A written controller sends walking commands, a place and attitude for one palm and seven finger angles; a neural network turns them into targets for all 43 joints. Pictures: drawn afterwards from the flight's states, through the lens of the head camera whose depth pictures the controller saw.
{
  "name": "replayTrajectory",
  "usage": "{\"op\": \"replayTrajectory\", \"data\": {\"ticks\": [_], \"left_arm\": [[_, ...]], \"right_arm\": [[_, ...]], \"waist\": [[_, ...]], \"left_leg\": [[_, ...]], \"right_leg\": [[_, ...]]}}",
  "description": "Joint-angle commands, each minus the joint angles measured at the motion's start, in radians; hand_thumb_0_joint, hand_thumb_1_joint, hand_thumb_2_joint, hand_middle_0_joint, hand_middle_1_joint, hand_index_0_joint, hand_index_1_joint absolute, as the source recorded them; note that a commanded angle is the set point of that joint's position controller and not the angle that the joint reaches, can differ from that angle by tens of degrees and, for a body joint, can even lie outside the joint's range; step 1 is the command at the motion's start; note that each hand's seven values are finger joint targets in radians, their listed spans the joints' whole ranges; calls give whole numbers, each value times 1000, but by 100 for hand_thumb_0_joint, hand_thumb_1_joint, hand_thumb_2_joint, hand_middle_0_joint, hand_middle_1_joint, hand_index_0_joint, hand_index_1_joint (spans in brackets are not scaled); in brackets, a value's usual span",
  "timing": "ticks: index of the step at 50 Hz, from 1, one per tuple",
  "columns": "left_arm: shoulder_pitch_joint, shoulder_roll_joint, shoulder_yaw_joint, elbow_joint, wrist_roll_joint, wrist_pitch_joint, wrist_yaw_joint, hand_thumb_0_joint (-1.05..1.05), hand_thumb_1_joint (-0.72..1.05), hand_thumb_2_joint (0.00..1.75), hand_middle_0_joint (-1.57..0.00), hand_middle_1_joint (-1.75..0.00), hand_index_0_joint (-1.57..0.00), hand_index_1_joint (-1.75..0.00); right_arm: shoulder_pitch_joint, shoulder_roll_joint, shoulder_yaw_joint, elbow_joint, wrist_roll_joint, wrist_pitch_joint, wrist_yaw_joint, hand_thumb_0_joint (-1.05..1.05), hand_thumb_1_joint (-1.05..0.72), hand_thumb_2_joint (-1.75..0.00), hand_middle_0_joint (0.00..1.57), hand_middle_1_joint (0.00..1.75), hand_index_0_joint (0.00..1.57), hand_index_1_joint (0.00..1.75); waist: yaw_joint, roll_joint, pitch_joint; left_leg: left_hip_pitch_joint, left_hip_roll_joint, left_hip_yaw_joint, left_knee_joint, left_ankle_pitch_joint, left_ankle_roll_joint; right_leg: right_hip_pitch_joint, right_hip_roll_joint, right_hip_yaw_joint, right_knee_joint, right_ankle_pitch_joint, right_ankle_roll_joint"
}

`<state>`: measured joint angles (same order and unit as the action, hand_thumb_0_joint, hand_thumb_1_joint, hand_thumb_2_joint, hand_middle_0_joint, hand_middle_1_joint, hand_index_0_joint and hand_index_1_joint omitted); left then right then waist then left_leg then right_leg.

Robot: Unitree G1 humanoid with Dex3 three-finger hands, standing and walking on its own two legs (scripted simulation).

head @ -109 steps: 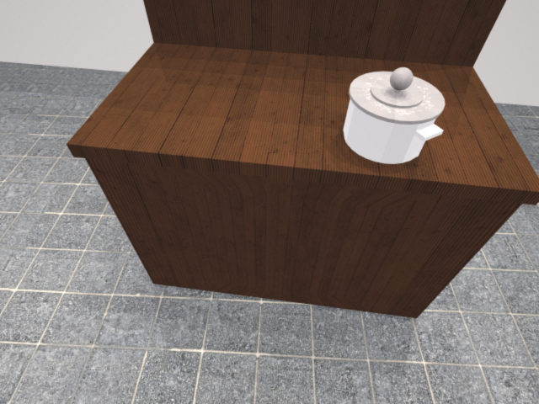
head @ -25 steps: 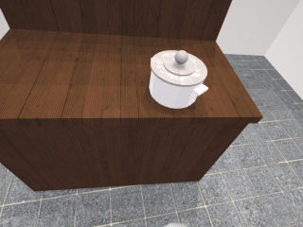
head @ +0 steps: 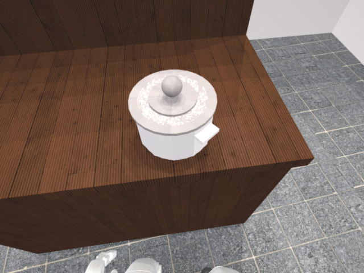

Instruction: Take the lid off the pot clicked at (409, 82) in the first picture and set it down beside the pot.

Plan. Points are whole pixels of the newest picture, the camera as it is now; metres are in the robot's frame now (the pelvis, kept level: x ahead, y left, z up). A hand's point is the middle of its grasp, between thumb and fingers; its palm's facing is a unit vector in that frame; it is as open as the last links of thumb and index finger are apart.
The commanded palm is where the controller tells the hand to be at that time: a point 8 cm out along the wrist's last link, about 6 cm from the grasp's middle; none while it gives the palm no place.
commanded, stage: come to a stop and stand still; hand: left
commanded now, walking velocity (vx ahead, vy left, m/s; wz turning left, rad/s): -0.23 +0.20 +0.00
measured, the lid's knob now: (171, 86) +0.46 +0.03 +0.14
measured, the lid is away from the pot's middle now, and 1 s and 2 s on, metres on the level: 0.00 0.00 0.00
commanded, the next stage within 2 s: look again from close up in 1.64 s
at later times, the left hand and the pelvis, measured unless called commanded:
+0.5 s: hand out of the picture -0.01 +0.29 -0.18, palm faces +0.05 -0.97 -0.26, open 7.4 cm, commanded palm none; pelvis -0.05 +0.08 -0.02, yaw +0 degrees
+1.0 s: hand out of the picture -0.02 +0.26 -0.18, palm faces +0.04 -0.98 -0.22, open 7.4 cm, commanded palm none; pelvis -0.01 +0.08 +0.00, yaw +0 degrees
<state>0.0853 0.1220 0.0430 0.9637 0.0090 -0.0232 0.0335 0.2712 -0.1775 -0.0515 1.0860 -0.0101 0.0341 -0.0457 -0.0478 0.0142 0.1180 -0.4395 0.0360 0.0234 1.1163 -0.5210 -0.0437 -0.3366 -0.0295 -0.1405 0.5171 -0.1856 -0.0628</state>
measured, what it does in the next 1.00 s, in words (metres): steps on the spot: left foot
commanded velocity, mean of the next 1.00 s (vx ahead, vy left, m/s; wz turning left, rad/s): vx -0.01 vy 0.01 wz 0.00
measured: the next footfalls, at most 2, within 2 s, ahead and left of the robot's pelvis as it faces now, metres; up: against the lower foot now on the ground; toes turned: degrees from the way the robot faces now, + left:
left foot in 0.36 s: -0.01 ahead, +0.19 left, +0.00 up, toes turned +1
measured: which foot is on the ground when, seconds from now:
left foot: up 0.00-0.34, down 0.36-1.00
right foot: down 0.00-1.00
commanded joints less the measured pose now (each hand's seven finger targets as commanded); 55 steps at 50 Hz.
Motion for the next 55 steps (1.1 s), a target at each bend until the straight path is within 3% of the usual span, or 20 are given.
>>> {"op": "replayTrajectory", "data": {"ticks": [1, 6, 10, 11, 12, 13, 14, 16, 17, 18, 19, 20, 21, 22, 24, 26, 35, 39, 49, 55], "left_arm": [[141, 206, 56, -23, 10, 18, 33, 0, 90, 90, -20, -30, -20, -30], [123, 229, 55, -57, 17, 24, 36, 0, 90, 90, -20, -30, -20, -30], [129, 245, 55, -83, 30, 33, 19, 0, 90, 90, -20, -30, -20, -30], [148, 325, 15, -90, 33, 19, 53, 0, 90, 90, -20, -30, -20, -30], [103, 280, 33, -149, 31, 32, 47, 0, 90, 90, -20, -30, -20, -30], [82, 278, 26, -169, 29, 34, 45, 0, 90, 90, -20, -30, -20, -30], [71, 289, 11, -171, 26, 41, 41, 0, 90, 90, -20, -30, -20, -30], [61, 241, -2, -184, 25, 52, 37, 0, 90, 90, -20, -30, -20, -30], [71, 203, -14, -181, 19, 50, 26, 0, 90, 90, -20, -30, -20, -30], [135, 181, -17, -160, 8, 47, 14, 0, 90, 90, -20, -30, -20, -30], [203, 180, -12, -145, 0, 39, 7, 0, 90, 90, -20, -30, -20, -30], [224, 192, -10, -129, 5, 41, 6, 0, 90, 90, -20, -30, -20, -30], [223, 213, -8, -107, 9, 52, 9, 0, 90, 90, -20, -30, -20, -30], [229, 205, -15, -102, 11, 55, 8, 0, 90, 90, -20, -30, -20, -30], [248, 201, -14, -96, 14, 52, 4, 0, 90, 90, -20, -30, -20, -30], [260, 204, -10, -89, 14, 47, 2, 0, 90, 90, -20, -30, -20, -30], [292, 177, -12, -49, 16, 20, 5, 0, 90, 90, -20, -30, -20, -30], [282, 173, -15, -25, 15, 17, 6, 0, 90, 90, -20, -30, -20, -30], [306, 151, -15, 49, 5, -4, 11, 0, 90, 90, -20, -30, -20, -30], [274, 151, -9, 64, 4, -4, 15, 0, 90, 90, -20, -30, -20, -30]], "right_arm": [[84, -50, -29, -48, -11, 36, 15, 0, -90, -90, 20, 30, 20, 30], [-14, -74, -36, -114, -17, 45, 31, 0, -90, -90, 20, 30, 20, 30], [-77, -75, -30, -155, -11, 29, 41, 0, -90, -90, 20, 30, 20, 30], [-51, -105, -32, -221, -20, 19, 37, 0, -90, -90, 20, 30, 20, 30], [-60, -72, -46, -237, -8, 6, 37, 0, -90, -90, 20, 30, 20, 30], [-80, -95, -43, -241, -5, -3, 42, 0, -90, -90, 20, 30, 20, 30], [-73, -104, -42, -245, 0, -3, 47, 0, -90, -90, 20, 30, 20, 30], [-87, -114, -32, -261, -9, -12, 45, 0, -90, -90, 20, 30, 20, 30], [-122, -169, -34, -271, -16, -18, 43, 0, -90, -90, 20, 30, 20, 30], [-196, -208, -36, -289, -21, -22, 40, 0, -90, -90, 20, 30, 20, 30], [-232, -212, -32, -307, -24, -23, 37, 0, -90, -90, 20, 30, 20, 30], [-232, -204, -28, -295, -17, -28, 39, 0, -90, -90, 20, 30, 20, 30], [-237, -190, -24, -285, -8, -27, 43, 0, -90, -90, 20, 30, 20, 30], [-257, -183, -21, -285, -4, -24, 46, 0, -90, -90, 20, 30, 20, 30], [-258, -185, -19, -275, -6, -17, 46, 0, -90, -90, 20, 30, 20, 30], [-218, -173, -13, -261, -9, -14, 46, 0, -90, -90, 20, 30, 20, 30], [-103, -121, -8, -193, -6, -27, 40, 0, -90, -90, 20, 30, 20, 30], [-57, -114, -3, -160, -8, -34, 38, 0, -90, -90, 20, 30, 20, 30], [14, -80, 10, -76, -3, -65, 24, 0, -90, -90, 20, 30, 20, 30], [39, -61, 9, -37, -4, -64, 21, 0, -90, -90, 20, 30, 20, 30]], "waist": [[45, -116, -189], [45, -173, -199], [59, -187, -167], [45, -130, -240], [22, -120, -292], [32, -111, -284], [8, -103, -244], [5, -16, -100], [24, 82, -39], [79, 119, 8], [124, 26, 7], [113, 40, -57], [99, 143, -90], [93, 206, -61], [94, 154, -22], [88, 61, -39], [55, 6, -52], [42, 42, -34], [53, -2, -96], [51, -7, -97]], "left_leg": [[-72, 4, -64, 126, 75, -20], [-101, -5, -71, 126, 131, -22], [-12, -17, -22, -102, 112, -8], [54, -77, -143, -127, 25, 39], [68, -27, -78, -158, 54, 21], [138, -22, -41, -252, 48, 24], [206, -60, 17, -361, 98, 30], [208, -18, -54, -594, 120, 64], [109, 77, -179, -705, 104, 101], [-10, 127, -197, -771, 167, 123], [-48, 112, -128, -745, 264, 118], [-12, 82, -137, -689, 290, 105], [3, 85, -157, -711, 202, 106], [-22, 88, -162, -746, 101, 109], [-82, 82, -170, -771, -48, 113], [-33, 78, -168, -758, -37, 114], [93, 25, -144, -689, 36, 103], [108, 31, -156, -726, 13, 102], [194, 27, -105, -696, 400, 89], [228, 24, -79, -686, 435, 78]], "right_leg": [[150, -355, 222, -148, 735, -159], [129, -337, 224, -159, 510, -148], [98, -292, 235, -193, 241, -126], [169, -344, 421, -60, 267, -172], [112, -355, 327, -62, 132, -142], [48, -343, 329, -69, 47, -129], [-29, -302, 279, -66, -64, -81], [-167, -168, 185, 16, -216, 7], [-153, -64, 89, 106, -226, 58], [-55, -4, 46, 150, -179, 79], [38, 0, 45, 144, -115, 75], [60, -14, 55, 118, -88, 70], [64, -19, 64, 120, -115, 67], [62, -10, 74, 126, -119, 66], [69, 8, 76, 133, -120, 63], [57, 8, 79, 95, -117, 61], [-25, -39, 179, -25, -108, 36], [-49, -42, 182, -36, -133, 37], [82, -64, 194, -19, 154, 39], [95, -75, 203, -28, 186, 35]]}}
